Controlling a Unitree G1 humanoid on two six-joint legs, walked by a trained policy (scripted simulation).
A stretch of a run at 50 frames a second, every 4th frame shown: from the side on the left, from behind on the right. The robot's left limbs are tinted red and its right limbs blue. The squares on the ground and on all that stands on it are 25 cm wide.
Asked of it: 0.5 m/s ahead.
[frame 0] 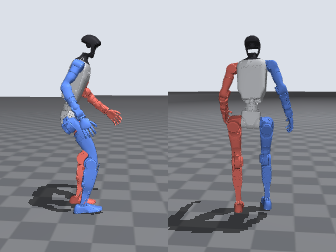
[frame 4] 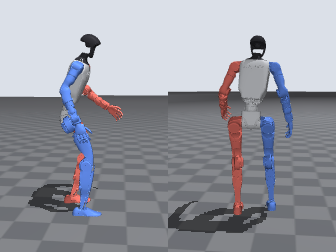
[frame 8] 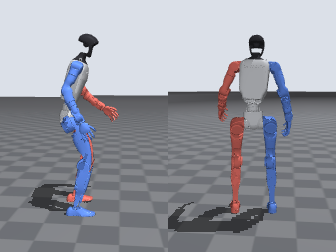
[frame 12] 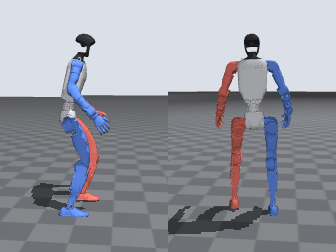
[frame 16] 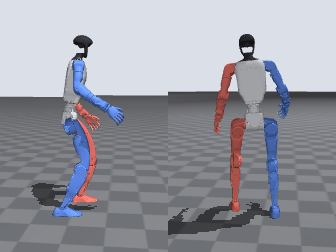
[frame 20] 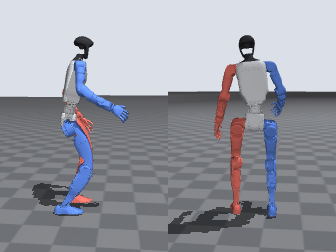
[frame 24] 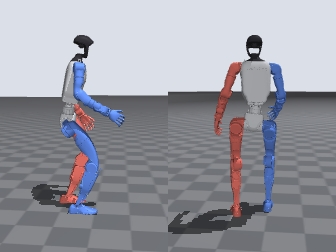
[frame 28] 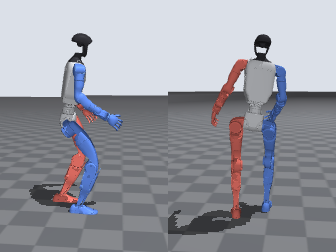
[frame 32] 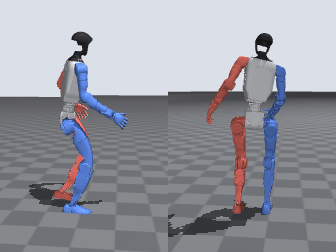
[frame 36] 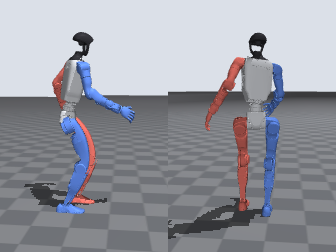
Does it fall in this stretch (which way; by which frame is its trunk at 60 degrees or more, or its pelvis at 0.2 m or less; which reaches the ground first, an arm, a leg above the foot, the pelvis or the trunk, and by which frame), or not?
no
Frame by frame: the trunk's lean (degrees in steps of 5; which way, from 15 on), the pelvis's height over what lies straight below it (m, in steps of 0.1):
0: 20 forward, 0.8
4: 20 forward, 0.8
8: 20 forward, 0.8
12: 15 forward, 0.8
16: 15 forward and to its left, 0.7
20: 15 forward and to its left, 0.7
24: 15 forward, 0.7
28: 15 forward and to its right, 0.7
32: 15 forward and to its right, 0.8
36: 10, 0.7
